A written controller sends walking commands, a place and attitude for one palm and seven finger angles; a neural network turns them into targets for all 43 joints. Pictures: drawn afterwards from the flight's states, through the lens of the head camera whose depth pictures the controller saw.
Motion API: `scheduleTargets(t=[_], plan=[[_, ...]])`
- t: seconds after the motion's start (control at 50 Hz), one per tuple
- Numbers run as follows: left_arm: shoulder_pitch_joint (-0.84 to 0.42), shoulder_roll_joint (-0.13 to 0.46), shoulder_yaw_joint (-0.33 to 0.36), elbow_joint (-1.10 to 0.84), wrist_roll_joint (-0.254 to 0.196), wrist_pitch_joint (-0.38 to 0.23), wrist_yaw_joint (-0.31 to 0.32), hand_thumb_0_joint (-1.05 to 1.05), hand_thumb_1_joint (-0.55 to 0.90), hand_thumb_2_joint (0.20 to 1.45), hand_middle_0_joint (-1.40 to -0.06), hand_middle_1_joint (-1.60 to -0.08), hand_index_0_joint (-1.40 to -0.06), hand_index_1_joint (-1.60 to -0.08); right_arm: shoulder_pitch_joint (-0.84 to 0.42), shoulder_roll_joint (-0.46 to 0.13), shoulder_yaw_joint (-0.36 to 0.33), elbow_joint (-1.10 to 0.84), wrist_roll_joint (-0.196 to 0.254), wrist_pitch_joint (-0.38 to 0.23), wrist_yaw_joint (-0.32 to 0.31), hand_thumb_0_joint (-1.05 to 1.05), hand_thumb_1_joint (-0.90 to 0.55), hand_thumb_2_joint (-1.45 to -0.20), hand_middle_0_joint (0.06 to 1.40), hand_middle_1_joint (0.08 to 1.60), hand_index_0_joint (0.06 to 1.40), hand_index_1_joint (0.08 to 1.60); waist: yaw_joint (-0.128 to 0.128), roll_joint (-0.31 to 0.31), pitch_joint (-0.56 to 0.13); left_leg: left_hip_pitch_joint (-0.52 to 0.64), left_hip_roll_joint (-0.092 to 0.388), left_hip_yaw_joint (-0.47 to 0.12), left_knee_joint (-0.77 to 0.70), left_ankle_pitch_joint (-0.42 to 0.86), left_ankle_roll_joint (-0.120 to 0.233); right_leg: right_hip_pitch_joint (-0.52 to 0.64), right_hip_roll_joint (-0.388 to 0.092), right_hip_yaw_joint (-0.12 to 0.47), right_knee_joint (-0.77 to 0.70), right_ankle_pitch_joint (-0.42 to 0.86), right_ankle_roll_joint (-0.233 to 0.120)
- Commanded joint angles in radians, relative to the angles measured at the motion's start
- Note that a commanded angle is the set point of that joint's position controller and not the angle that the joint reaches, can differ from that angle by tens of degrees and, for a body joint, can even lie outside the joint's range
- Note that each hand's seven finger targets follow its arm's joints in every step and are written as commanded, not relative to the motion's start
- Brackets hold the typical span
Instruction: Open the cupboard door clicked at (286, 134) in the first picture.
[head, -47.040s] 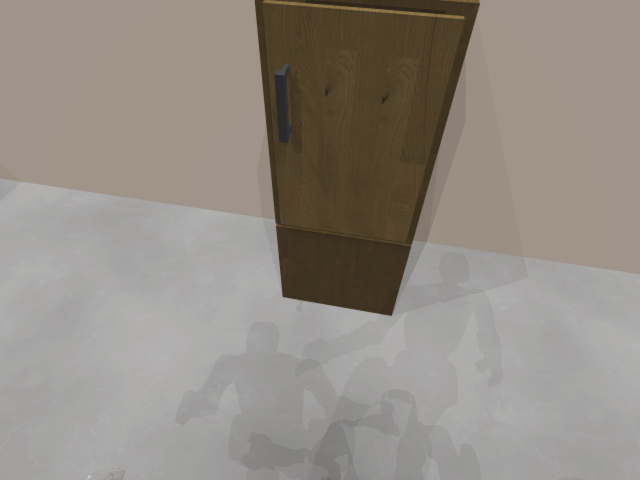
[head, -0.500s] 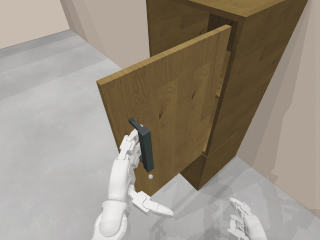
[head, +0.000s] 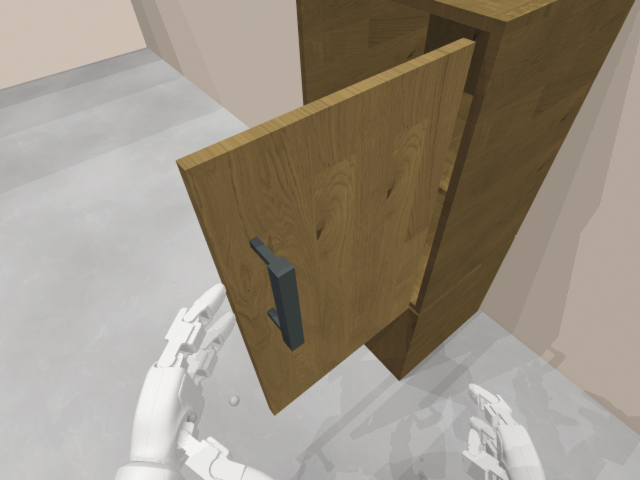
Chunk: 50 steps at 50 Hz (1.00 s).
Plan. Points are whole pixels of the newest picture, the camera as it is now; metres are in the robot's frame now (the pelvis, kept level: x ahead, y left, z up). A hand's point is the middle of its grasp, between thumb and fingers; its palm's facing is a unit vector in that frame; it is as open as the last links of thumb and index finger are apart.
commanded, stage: slide the hand sideways off the handle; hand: left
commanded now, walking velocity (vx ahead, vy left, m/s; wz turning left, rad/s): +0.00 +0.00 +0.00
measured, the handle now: (277, 297) +0.30 +0.08 +0.10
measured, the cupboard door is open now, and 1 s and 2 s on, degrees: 90 90 90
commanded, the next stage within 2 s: draw the hand back to the body in 0.30 s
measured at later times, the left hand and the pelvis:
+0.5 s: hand (192, 428) +0.16 +0.13 +0.10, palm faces -0.01 -1.00 -0.02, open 16.3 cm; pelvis -0.01 +0.01 -0.01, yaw +0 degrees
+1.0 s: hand (107, 393) +0.17 +0.20 +0.14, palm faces +0.15 -0.96 -0.23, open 15.8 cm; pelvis +0.00 +0.02 +0.01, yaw +0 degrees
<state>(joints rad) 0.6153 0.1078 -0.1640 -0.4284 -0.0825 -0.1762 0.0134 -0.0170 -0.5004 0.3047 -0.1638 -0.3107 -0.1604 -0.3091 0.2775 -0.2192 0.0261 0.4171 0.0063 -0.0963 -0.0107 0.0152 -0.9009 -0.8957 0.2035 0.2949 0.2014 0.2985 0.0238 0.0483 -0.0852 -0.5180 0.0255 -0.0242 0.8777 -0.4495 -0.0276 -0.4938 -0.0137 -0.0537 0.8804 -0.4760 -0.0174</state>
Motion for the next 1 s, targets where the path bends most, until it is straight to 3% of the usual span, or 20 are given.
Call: scheduleTargets(t=[0.0,0.1,0.24,0.28,0.38,0.44,0.5,0.6,0.66,0.74,0.78,0.88,0.9,0.92,0.98], plan=[[0.019,0.044,0.061,-0.265,-0.031,-0.088,-0.039,0.0,-0.5,0.3,-0.15,-0.3,-0.15,-0.3,-0.072,-0.082,-0.039,-0.179,0.004,-0.075,-0.019,0.0,-0.9,-0.9,0.2,0.3,0.2,0.3,-0.011,-0.088,-0.106,0.03,-0.046,0.022,-0.072,0.25,0.057,0.048,0.012,0.023,-0.139,0.373,0.013],[0.042,0.085,0.119,-0.253,-0.061,-0.095,-0.081,0.0,-0.5,0.3,-0.15,-0.3,-0.15,-0.3,-0.074,-0.085,-0.045,-0.173,0.011,-0.087,-0.033,0.0,-0.9,-0.9,0.2,0.3,0.2,0.3,-0.011,-0.105,-0.087,-0.006,-0.045,0.017,-0.057,0.21,0.056,0.024,0.013,0.032,-0.144,0.299,0.015],[0.111,0.1,0.16,-0.273,-0.101,-0.103,-0.115,0.0,-0.5,0.3,-0.15,-0.3,-0.15,-0.3,-0.081,-0.083,-0.051,-0.175,0.022,-0.099,-0.042,0.0,-0.9,-0.9,0.2,0.3,0.2,0.3,0.007,-0.068,-0.107,-0.01,-0.045,0.013,-0.053,0.222,0.055,0.029,0.021,0.015,-0.122,0.29,0.008],[0.074,0.069,0.107,-0.298,-0.102,-0.106,-0.122,0.0,-0.5,0.3,-0.15,-0.3,-0.15,-0.3,-0.079,-0.084,-0.046,-0.183,0.023,-0.107,-0.04,0.0,-0.9,-0.9,0.2,0.3,0.2,0.3,-0.01,-0.045,-0.085,-0.008,-0.043,0.006,-0.055,0.21,0.055,-0.005,0.022,0.004,-0.114,0.273,0.009],[0.063,0.072,0.094,-0.288,-0.08,-0.092,-0.104,0.0,-0.5,0.3,-0.15,-0.3,-0.15,-0.3,-0.075,-0.09,-0.047,-0.19,0.022,-0.113,-0.042,0.0,-0.9,-0.9,0.2,0.3,0.2,0.3,-0.012,-0.062,-0.069,-0.028,-0.04,-0.003,-0.055,0.15,0.055,-0.042,0.026,-0.001,-0.114,0.176,0.006],[0.055,0.138,0.166,-0.316,-0.068,-0.072,-0.078,0.0,-0.5,0.3,-0.15,-0.3,-0.15,-0.3,-0.077,-0.086,-0.047,-0.188,0.023,-0.106,-0.045,0.0,-0.9,-0.9,0.2,0.3,0.2,0.3,0.006,-0.034,-0.093,-0.017,-0.037,-0.005,-0.068,0.149,0.055,-0.022,0.03,-0.003,-0.113,0.164,0.0],[0.015,0.137,0.189,-0.328,-0.085,-0.047,-0.072,0.0,-0.5,0.3,-0.15,-0.3,-0.15,-0.3,-0.086,-0.083,-0.038,-0.189,0.029,-0.105,-0.051,0.0,-0.9,-0.9,0.2,0.3,0.2,0.3,0.0,-0.054,-0.075,-0.012,-0.034,-0.004,-0.082,0.122,0.054,-0.023,0.03,-0.006,-0.137,0.132,0.004],[0.029,0.133,0.209,-0.338,-0.129,-0.006,-0.105,0.0,-0.5,0.3,-0.15,-0.3,-0.15,-0.3,-0.099,-0.089,-0.027,-0.173,0.036,-0.123,-0.055,0.0,-0.9,-0.9,0.2,0.3,0.2,0.3,0.012,-0.013,-0.079,0.026,-0.032,-0.008,-0.114,0.153,0.05,0.014,0.032,-0.016,-0.154,0.176,0.002],[0.001,0.142,0.216,-0.328,-0.137,0.026,-0.125,0.0,-0.5,0.3,-0.15,-0.3,-0.15,-0.3,-0.107,-0.095,-0.022,-0.16,0.037,-0.131,-0.059,0.0,-0.9,-0.9,0.2,0.3,0.2,0.3,0.001,-0.029,-0.037,0.03,-0.031,-0.013,-0.13,0.138,0.052,0.011,0.032,-0.019,-0.178,0.157,0.006],[-0.017,0.195,0.297,-0.323,-0.153,0.055,-0.137,0.0,-0.5,0.3,-0.15,-0.3,-0.15,-0.3,-0.112,-0.101,-0.024,-0.139,0.038,-0.138,-0.068,0.0,-0.9,-0.9,0.2,0.3,0.2,0.3,0.014,-0.042,-0.037,0.047,-0.031,-0.012,-0.144,0.15,0.053,0.042,0.032,-0.016,-0.203,0.16,0.005],[-0.039,0.201,0.314,-0.341,-0.163,0.061,-0.143,0.0,-0.5,0.3,-0.15,-0.3,-0.15,-0.3,-0.113,-0.1,-0.02,-0.137,0.04,-0.145,-0.07,0.0,-0.9,-0.9,0.2,0.3,0.2,0.3,0.017,-0.01,-0.043,0.067,-0.032,-0.014,-0.157,0.158,0.05,0.047,0.033,-0.023,-0.203,0.17,0.005],[-0.064,0.221,0.357,-0.333,-0.196,0.082,-0.169,0.0,-0.325,0.375,-0.156,-0.3,-0.156,-0.3,-0.122,-0.103,-0.015,-0.114,0.044,-0.164,-0.076,0.0,-0.9,-0.9,0.2,0.3,0.2,0.3,0.022,-0.007,-0.049,0.102,-0.032,-0.016,-0.179,0.187,0.049,0.083,0.033,-0.027,-0.228,0.211,0.006],[-0.108,0.384,0.395,-0.413,-0.038,0.071,-0.04,0.0,-0.29,0.39,-0.158,-0.3,-0.158,-0.3,-0.122,-0.093,-0.018,-0.124,0.029,-0.149,-0.103,0.0,-0.9,-0.9,0.2,0.3,0.2,0.3,0.054,-0.014,-0.025,0.112,-0.025,0.01,-0.207,0.191,0.047,0.108,0.017,0.041,-0.298,0.219,-0.008],[-0.043,0.303,0.373,-0.364,-0.027,0.087,0.013,0.0,-0.255,0.405,-0.159,-0.3,-0.159,-0.3,-0.117,-0.076,-0.012,-0.112,0.016,-0.142,-0.111,0.0,-0.9,-0.9,0.2,0.3,0.2,0.3,0.037,-0.013,0.008,0.132,-0.03,0.016,-0.215,0.186,0.045,0.105,0.009,0.037,-0.324,0.204,-0.008],[-0.025,0.268,0.348,-0.309,0.014,0.098,0.071,0.0,-0.15,0.45,-0.162,-0.3,-0.162,-0.3,-0.131,-0.079,-0.008,-0.082,0.011,-0.12,-0.109,0.0,-0.9,-0.9,0.2,0.3,0.2,0.3,0.03,-0.027,0.044,0.185,-0.019,0.016,-0.256,0.215,0.047,0.142,0.009,0.017,-0.352,0.225,-0.002]])
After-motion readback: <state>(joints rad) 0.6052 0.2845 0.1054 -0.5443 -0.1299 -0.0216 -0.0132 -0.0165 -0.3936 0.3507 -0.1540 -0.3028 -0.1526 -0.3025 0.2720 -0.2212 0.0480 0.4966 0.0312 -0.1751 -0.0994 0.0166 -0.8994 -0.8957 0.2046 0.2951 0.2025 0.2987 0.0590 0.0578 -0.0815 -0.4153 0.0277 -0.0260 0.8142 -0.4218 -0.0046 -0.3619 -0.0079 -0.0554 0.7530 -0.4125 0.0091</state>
